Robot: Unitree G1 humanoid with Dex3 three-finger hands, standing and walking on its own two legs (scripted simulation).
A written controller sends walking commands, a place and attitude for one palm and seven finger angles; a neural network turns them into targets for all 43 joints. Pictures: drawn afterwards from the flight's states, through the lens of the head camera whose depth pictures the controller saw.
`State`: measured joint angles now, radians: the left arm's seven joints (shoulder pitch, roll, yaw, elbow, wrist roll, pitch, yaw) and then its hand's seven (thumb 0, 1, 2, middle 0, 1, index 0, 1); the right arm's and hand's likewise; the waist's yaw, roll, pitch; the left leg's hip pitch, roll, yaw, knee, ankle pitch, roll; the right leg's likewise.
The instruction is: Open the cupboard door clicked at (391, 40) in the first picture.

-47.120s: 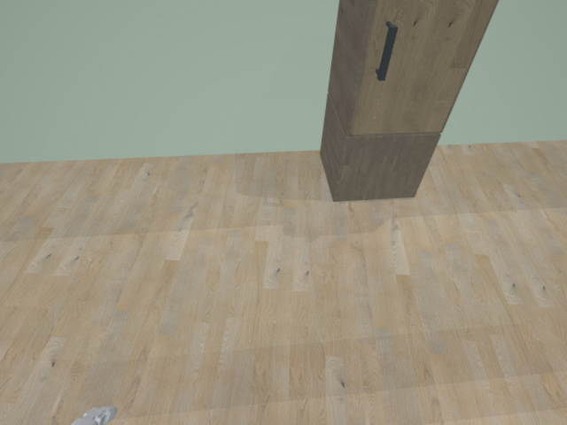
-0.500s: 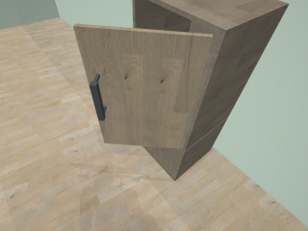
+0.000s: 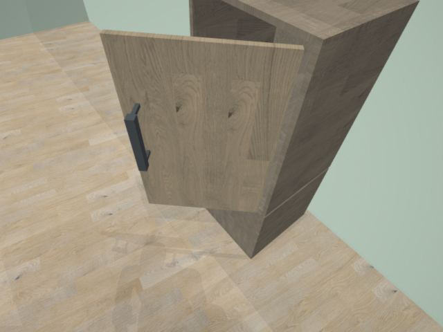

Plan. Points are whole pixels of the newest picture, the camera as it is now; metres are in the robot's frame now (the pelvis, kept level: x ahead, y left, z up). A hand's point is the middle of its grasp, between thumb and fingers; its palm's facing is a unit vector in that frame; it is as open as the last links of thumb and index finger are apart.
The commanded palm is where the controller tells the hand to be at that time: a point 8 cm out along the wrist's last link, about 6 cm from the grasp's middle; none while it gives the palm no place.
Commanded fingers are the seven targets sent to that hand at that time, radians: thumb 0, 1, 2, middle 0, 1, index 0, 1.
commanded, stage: raise the hand with hooked fingers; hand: left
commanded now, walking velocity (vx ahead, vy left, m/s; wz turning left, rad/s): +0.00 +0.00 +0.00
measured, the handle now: (140, 138) +0.54 +0.24 +0.00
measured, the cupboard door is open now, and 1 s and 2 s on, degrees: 47 47 47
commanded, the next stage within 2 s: none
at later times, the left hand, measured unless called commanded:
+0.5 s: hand out of the picture +0.13 +0.19 -0.04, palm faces +0.19 -0.98 -0.09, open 9.5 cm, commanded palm +0.14 +0.23 -0.04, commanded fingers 0.00 0.20 0.60 -0.25 -0.75 -0.25 -0.75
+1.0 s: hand (106, 286) +0.20 +0.22 -0.03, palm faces -0.02 -1.00 -0.06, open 12.5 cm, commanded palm +0.18 +0.27 -0.01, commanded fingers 0.00 -0.38 0.35 -0.29 -1.12 -0.29 -1.12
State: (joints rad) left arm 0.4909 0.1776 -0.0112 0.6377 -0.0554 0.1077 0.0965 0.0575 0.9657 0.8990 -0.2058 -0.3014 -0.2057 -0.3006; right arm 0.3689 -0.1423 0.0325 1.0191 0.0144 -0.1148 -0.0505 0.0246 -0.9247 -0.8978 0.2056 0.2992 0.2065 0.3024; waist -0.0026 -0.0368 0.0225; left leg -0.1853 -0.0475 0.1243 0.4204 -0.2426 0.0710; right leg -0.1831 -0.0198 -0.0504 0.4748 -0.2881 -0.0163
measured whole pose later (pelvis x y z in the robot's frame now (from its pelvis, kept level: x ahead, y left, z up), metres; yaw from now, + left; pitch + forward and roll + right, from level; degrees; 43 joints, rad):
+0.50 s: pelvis -0.03 -0.05 -0.08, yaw +4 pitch +13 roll -2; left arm 0.49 0.25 0.24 0.07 -0.31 -0.57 -0.31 0.01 0.43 0.70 -0.24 -0.60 -0.24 -0.60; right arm 0.13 -0.28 -0.04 0.51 0.01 -0.22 -0.03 0.01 -0.90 -0.90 0.20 0.30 0.20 0.30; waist 0.05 -0.01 -0.12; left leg -0.85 0.03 -0.01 1.13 -0.50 0.01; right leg -0.76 0.03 -0.18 1.08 -0.55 -0.09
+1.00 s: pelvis -0.03 -0.02 -0.06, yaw +2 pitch +13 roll -2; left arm 0.23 0.33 0.29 0.22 -0.34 -0.39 -0.44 0.00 -0.16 0.45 -0.27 -0.98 -0.27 -0.98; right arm 0.29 -0.30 -0.01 0.61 0.05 -0.22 -0.07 0.02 -0.90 -0.90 0.21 0.30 0.21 0.30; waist -0.02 0.02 -0.09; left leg -0.79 0.02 0.05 1.01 -0.44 0.05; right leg -0.72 0.02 -0.12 0.96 -0.47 -0.05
